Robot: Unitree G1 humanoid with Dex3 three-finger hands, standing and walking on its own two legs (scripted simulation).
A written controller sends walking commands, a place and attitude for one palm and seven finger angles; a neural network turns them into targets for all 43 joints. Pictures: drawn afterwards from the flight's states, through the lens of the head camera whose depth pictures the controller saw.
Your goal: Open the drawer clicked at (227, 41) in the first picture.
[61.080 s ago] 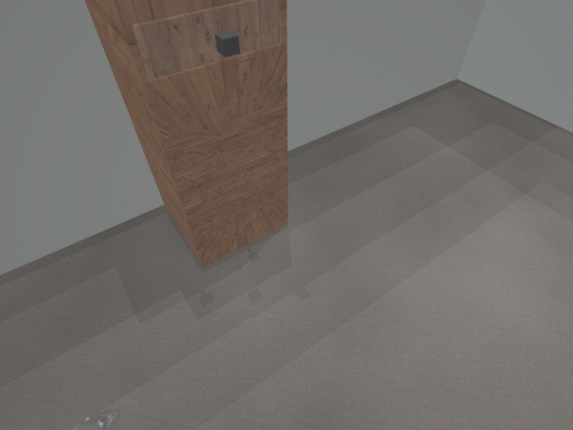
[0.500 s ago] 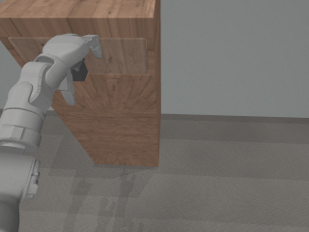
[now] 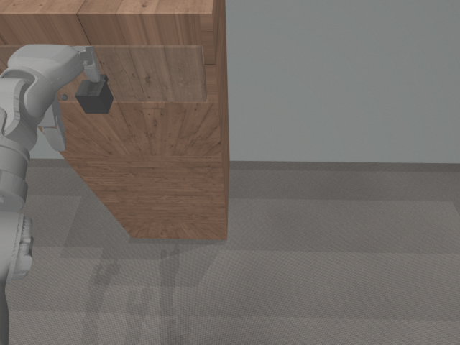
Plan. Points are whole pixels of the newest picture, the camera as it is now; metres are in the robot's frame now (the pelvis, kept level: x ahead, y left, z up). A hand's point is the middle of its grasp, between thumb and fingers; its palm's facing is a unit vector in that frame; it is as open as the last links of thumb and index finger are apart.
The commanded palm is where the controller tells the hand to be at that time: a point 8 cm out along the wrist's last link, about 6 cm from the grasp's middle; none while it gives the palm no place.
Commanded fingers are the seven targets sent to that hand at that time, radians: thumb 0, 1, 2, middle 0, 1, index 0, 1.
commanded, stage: move the hooked fingers above the handle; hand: left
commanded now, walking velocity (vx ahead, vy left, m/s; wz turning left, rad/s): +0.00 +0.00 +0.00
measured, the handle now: (98, 89) +0.54 +0.25 +0.12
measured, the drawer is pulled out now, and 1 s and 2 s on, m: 0.00 0.00 0.00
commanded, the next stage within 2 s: none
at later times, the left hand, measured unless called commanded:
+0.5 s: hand (78, 70) +0.50 +0.25 +0.19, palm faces -0.03 +0.00 -1.00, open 13.5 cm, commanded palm +0.49 +0.28 +0.24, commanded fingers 0.00 -0.50 0.30 -0.30 -1.20 -0.30 -1.20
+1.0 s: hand (98, 75) +0.51 +0.22 +0.18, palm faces +0.03 -0.01 -1.00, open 13.7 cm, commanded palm +0.49 +0.28 +0.25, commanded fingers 0.00 -0.50 0.30 -0.30 -1.20 -0.30 -1.20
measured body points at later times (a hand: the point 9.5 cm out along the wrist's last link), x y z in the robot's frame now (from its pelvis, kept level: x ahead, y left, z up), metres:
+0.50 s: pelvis -0.01 +0.00 +0.00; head +0.05 -0.03 +0.44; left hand +0.50 +0.24 +0.25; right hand +0.05 -0.26 -0.14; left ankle +0.00 +0.09 -0.73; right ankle -0.01 -0.10 -0.74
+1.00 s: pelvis +0.01 +0.01 +0.00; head +0.08 -0.01 +0.44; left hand +0.50 +0.22 +0.23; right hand +0.06 -0.26 -0.14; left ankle +0.00 +0.09 -0.73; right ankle -0.01 -0.10 -0.73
